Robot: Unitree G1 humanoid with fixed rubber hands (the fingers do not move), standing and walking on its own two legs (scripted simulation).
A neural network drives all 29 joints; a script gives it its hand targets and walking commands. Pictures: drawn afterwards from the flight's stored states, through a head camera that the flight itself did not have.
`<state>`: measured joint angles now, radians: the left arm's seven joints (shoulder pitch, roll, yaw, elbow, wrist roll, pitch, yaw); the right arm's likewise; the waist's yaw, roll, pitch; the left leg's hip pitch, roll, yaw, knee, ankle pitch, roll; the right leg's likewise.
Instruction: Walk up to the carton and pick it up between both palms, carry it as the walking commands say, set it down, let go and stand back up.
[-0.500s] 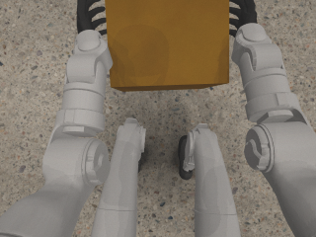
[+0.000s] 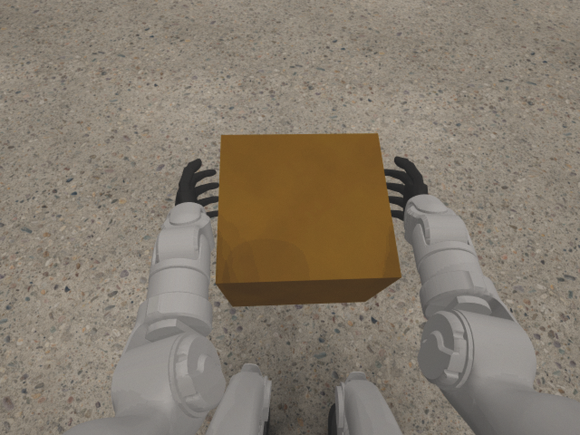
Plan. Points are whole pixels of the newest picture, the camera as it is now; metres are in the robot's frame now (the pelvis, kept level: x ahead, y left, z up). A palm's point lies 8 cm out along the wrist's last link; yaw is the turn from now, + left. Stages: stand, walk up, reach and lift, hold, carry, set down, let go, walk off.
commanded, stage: reach and lift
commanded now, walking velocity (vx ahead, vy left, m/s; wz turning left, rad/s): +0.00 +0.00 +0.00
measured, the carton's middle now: (299, 226) +0.45 +0.02 -0.06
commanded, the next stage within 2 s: none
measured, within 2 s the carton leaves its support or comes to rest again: neither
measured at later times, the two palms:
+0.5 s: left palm (188, 209) +0.39 +0.16 +0.07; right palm (437, 198) +0.43 -0.16 +0.06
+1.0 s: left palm (159, 191) +0.37 +0.17 +0.14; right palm (463, 173) +0.41 -0.16 +0.14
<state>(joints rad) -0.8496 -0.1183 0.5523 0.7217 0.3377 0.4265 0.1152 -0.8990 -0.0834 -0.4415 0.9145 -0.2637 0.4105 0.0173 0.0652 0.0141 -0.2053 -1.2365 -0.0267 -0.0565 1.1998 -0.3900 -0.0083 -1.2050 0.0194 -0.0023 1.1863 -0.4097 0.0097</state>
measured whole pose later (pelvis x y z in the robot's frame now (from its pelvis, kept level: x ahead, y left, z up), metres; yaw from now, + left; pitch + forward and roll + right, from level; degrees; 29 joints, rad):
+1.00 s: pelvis +0.05 +0.00 +0.11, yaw +1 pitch +2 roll -1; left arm -0.46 -0.18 0.39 0.49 0.31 0.56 0.00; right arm -0.52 0.02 -0.40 0.63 -0.29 0.52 0.06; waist 0.06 0.01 -0.06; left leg -0.36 -0.01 -0.07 0.56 -0.23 -0.01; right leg -0.32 0.02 0.00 0.52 -0.24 0.00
